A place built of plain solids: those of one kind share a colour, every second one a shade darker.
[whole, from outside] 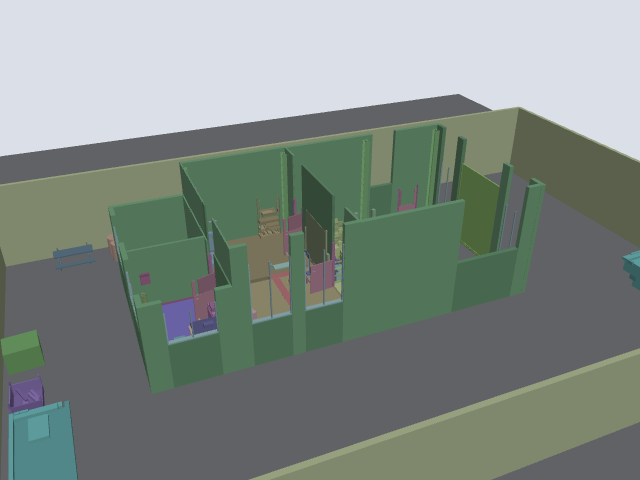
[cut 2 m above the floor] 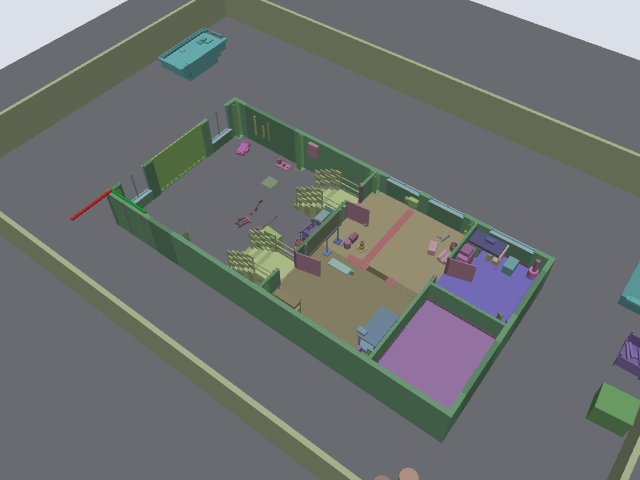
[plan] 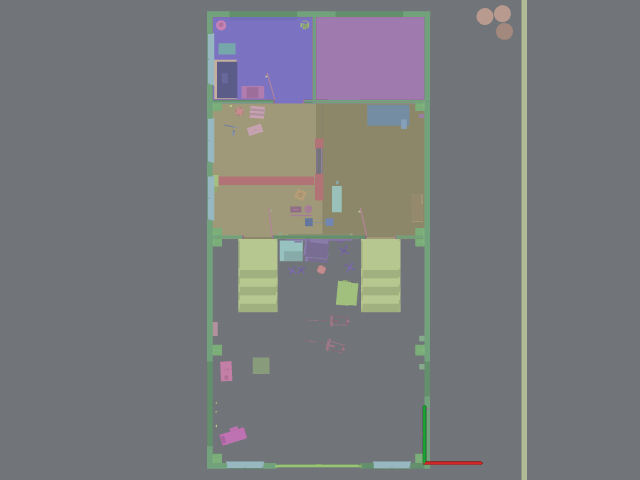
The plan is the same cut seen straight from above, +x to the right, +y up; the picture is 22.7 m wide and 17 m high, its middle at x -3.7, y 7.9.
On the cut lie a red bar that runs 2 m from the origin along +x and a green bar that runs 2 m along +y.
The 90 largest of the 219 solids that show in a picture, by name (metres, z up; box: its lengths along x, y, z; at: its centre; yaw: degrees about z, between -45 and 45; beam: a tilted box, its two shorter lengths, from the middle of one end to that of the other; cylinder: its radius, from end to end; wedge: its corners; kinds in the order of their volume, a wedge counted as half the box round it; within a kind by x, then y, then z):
{
 "yard_bound_1": {"box": [0.2, 29.14, 3.37], "at": [-15.26, 6.48, 1.64]},
 "yard_bound_2": {"box": [19.0, 0.2, 4.07], "at": [-5.86, -7.99, 1.99]},
 "yard_bound_3": {"box": [19.0, 0.2, 4.07], "at": [-5.86, 20.95, 1.99]},
 "yard_bound_4": {"box": [0.2, 29.14, 4.07], "at": [3.54, 6.48, 1.99]},
 "wall_1": {"box": [0.2, 0.81, 5.25], "at": [-7.6, 0.2, 2.58]},
 "wall_2": {"box": [0.2, 3.01, 2.45], "at": [-7.6, 2.1, 1.18]},
 "wall_3": {"box": [0.2, 4.41, 5.25], "at": [-7.6, 5.8, 2.58]},
 "wall_4": {"box": [0.2, 0.61, 5.27], "at": [-7.6, 8.3, 2.58]},
 "wall_5": {"box": [0.2, 1.56, 1.97], "at": [-7.6, 9.38, 0.94]},
 "wall_6": {"box": [0.2, 0.51, 5.27], "at": [-7.6, 10.4, 2.58]},
 "wall_7": {"box": [0.2, 1.56, 1.97], "at": [-7.6, 11.43, 0.94]},
 "wall_8": {"box": [0.2, 0.61, 5.27], "at": [-7.6, 12.5, 2.58]},
 "wall_9": {"box": [0.2, 0.61, 3.77], "at": [-7.6, 13.1, 1.83]},
 "wall_10": {"box": [0.2, 1.81, 1.97], "at": [-7.6, 14.3, 0.94]},
 "wall_11": {"box": [0.2, 0.81, 3.77], "at": [-7.6, 15.6, 1.83]},
 "wall_12": {"box": [0.71, 0.2, 5.25], "at": [-7.35, -0.1, 2.58]},
 "wall_13": {"box": [0.81, 0.2, 3.77], "at": [-7.3, 15.9, 1.83]},
 "wall_14": {"box": [1.05, 0.06, 5.25], "at": [-6.97, 7.97, 2.58]},
 "wall_15": {"box": [1.05, 0.06, 5.27], "at": [-6.97, 8.03, 2.58]},
 "wall_16": {"box": [2.15, 0.06, 5.27], "at": [-6.42, 12.77, 2.58]},
 "wall_17": {"box": [2.15, 0.06, 3.77], "at": [-6.42, 12.83, 1.83]},
 "wall_18": {"box": [1.31, 0.2, 0.65], "at": [-6.35, -0.1, 0.28]},
 "wall_19": {"box": [2.41, 0.2, 2.17], "at": [-5.7, 15.9, 1.03]},
 "wall_20": {"box": [0.46, 0.2, 5.25], "at": [-5.47, -0.1, 2.58]},
 "wall_21": {"box": [0.61, 0.2, 3.77], "at": [-4.2, 15.9, 1.83]},
 "wall_22": {"box": [0.35, 0.06, 3.77], "at": [-4.08, 12.83, 1.83]},
 "wall_23": {"box": [0.41, 0.06, 5.27], "at": [-4.05, 12.77, 2.58]},
 "wall_24": {"box": [0.06, 3.0, 3.77], "at": [-3.93, 14.3, 1.83]},
 "wall_25": {"box": [0.06, 3.0, 3.77], "at": [-3.87, 14.3, 1.83]},
 "wall_26": {"box": [3.26, 0.06, 5.25], "at": [-3.73, 7.97, 2.58]},
 "wall_27": {"box": [3.26, 0.06, 5.27], "at": [-3.73, 8.03, 2.58]},
 "wall_28": {"box": [0.76, 0.2, 3.77], "at": [-3.52, 15.9, 1.83]},
 "wall_29": {"box": [0.46, 0.2, 5.25], "at": [-2.02, -0.1, 2.58]},
 "wall_30": {"box": [3.96, 0.06, 5.27], "at": [-1.98, 12.77, 2.58]},
 "wall_31": {"box": [3.9, 0.06, 3.77], "at": [-1.95, 12.83, 1.83]},
 "wall_32": {"box": [2.41, 0.2, 2.17], "at": [-1.95, 15.9, 1.03]},
 "wall_33": {"box": [1.31, 0.2, 0.65], "at": [-1.15, -0.1, 0.28]},
 "wall_34": {"box": [1.0, 0.06, 5.25], "at": [-0.5, 7.97, 2.58]},
 "wall_35": {"box": [1.0, 0.06, 5.27], "at": [-0.5, 8.03, 2.58]},
 "wall_36": {"box": [0.96, 0.2, 3.77], "at": [-0.28, 15.9, 1.83]},
 "wall_37": {"box": [0.71, 0.2, 5.25], "at": [-0.15, -0.1, 2.58]},
 "wall_38": {"box": [0.2, 2.56, 5.25], "at": [0.1, 1.07, 2.58]},
 "wall_39": {"box": [0.2, 1.26, 2.45], "at": [0.1, 2.98, 1.18]},
 "wall_40": {"box": [0.2, 4.41, 5.25], "at": [0.1, 5.8, 2.58]},
 "wall_41": {"box": [0.2, 4.8, 5.27], "at": [0.1, 10.4, 2.58]},
 "wall_42": {"box": [0.2, 3.2, 3.77], "at": [0.1, 14.4, 1.83]},
 "raised_floor_hall_1": {"box": [1.09, 0.07, 1.07], "at": [-5.9, 7.97, 0.48]},
 "raised_floor_hall_2": {"box": [3.72, 4.93, 1.07], "at": [-5.7, 10.4, 0.48]},
 "raised_floor_hall_3": {"box": [0.24, 2.31, 1.07], "at": [-3.73, 9.09, 0.48]},
 "raised_floor_hall_4": {"box": [0.24, 1.72, 1.07], "at": [-3.73, 12.01, 0.48]},
 "raised_floor_hall_5": {"box": [3.67, 4.93, 1.07], "at": [-1.77, 10.4, 0.48]},
 "raised_floor_hall_6": {"box": [1.09, 0.07, 1.07], "at": [-1.55, 7.97, 0.48]},
 "raised_floor_climate_1": {"box": [4.03, 3.13, 1.07], "at": [-1.95, 14.3, 0.48]},
 "raised_floor_office_1": {"box": [3.73, 3.13, 1.07], "at": [-5.7, 14.3, 0.48]},
 "beyond_skip_1": {"box": [3.0, 0.21, 0.12], "at": [-10.56, -4.87, 1.13], "yaw": 1.6},
 "beyond_skip_2": {"box": [2.3, 1.45, 0.68], "at": [-10.41, -5.64, 0.66], "yaw": 1.6},
 "beyond_skip_3": {"box": [3.32, 1.65, 0.46], "at": [-10.25, -5.63, 0.83], "yaw": 1.6},
 "beyond_skip_4": {"box": [2.23, 1.3, 1.0], "at": [-10.22, -5.63, 0.44], "yaw": 1.6},
 "beyond_skip_5": {"box": [3.32, 1.65, 0.51], "at": [-10.04, 19.45, 0.81], "yaw": 0.3},
 "door_landing_1": {"box": [1.4, 0.32, 0.22], "at": [-5.9, 5.5, 0.06]},
 "door_landing_2": {"box": [1.4, 0.32, 0.39], "at": [-5.9, 5.8, 0.14]},
 "door_landing_3": {"box": [1.4, 0.32, 0.56], "at": [-5.9, 6.1, 0.23]},
 "door_landing_4": {"box": [1.4, 0.32, 0.73], "at": [-5.9, 6.4, 0.32]},
 "door_landing_5": {"box": [1.4, 0.32, 0.9], "at": [-5.9, 6.7, 0.4]},
 "door_landing_6": {"box": [1.4, 1.1, 1.07], "at": [-5.9, 7.39, 0.48]},
 "door_landing_7": {"box": [1.4, 0.32, 0.22], "at": [-1.55, 5.5, 0.06]},
 "door_landing_8": {"box": [1.4, 0.32, 0.39], "at": [-1.55, 5.8, 0.14]},
 "door_landing_9": {"box": [1.4, 0.32, 0.56], "at": [-1.55, 6.1, 0.23]},
 "door_landing_10": {"box": [1.4, 0.32, 0.73], "at": [-1.55, 6.4, 0.32]},
 "door_landing_11": {"box": [1.4, 0.32, 0.9], "at": [-1.55, 6.7, 0.4]},
 "door_landing_12": {"box": [1.4, 1.1, 1.07], "at": [-1.55, 7.39, 0.48]},
 "beyond_pallets_1": {"box": [1.06, 1.25, 0.94], "at": [-4.13, 20.07, 0.46], "yaw": 4.8},
 "beyond_drums_1": {"cylinder": 0.3, "from": [2.14, 15.82, -0.06], "to": [2.14, 15.82, 0.87]},
 "beyond_drums_2": {"cylinder": 0.3, "from": [2.76, 15.92, -0.06], "to": [2.76, 15.92, 0.87]},
 "beyond_drums_3": {"cylinder": 0.3, "from": [2.83, 15.29, -0.06], "to": [2.83, 15.29, 0.87]},
 "roller_shutter_1": {"box": [2.86, 0.06, 4.05], "at": [-3.75, -0.12, 1.98]},
 "cage_trolley_1": {"box": [0.85, 0.65, 0.76], "at": [-3.82, 7.6, 0.69], "yaw": -6.4},
 "roll_cab_1": {"box": [0.46, 0.85, 0.77], "at": [-2.87, 6.01, 0.5], "yaw": -5.3},
 "fitters_bench_1": {"box": [1.44, 0.69, 0.23], "at": [-1.28, 12.31, 1.08]},
 "fitters_bench_2": {"box": [1.5, 0.75, 0.07], "at": [-1.28, 12.31, 1.86]},
 "printer_stand_1": {"box": [0.81, 0.45, 0.77], "at": [-6.08, 13.13, 1.35]},
 "cage_trolley_empty_1": {"box": [0.81, 0.73, 0.22], "at": [-4.72, 7.52, 0.06]},
 "cage_trolley_empty_2": {"box": [0.67, 0.36, 0.6], "at": [-4.64, 7.33, 1.0]},
 "pedestal_1": {"box": [0.56, 0.42, 0.65], "at": [-6.99, 13.19, 1.29]},
 "shop_shutter_1": {"box": [2.2, 0.027, 2.35], "at": [-3.73, 8.08, 2.15]},
 "radiator_1": {"box": [2.4, 0.12, 0.44], "at": [-5.7, 15.74, 1.19]},
 "desk_load_lived_1": {"box": [0.72, 1.3, 0.12], "at": [-6.99, 13.56, 1.81]},
 "carton_1": {"box": [0.6, 0.4, 0.45], "at": [-6.99, 14.67, 1.2]},
 "desk_frame_1": {"box": [0.8, 1.4, 0.07], "at": [-7.05, 13.59, 1.71]},
 "beyond_stillage_1": {"box": [1.18, 0.98, 0.06], "at": [-6.7, 19.98, 0.15], "yaw": -0.2}
}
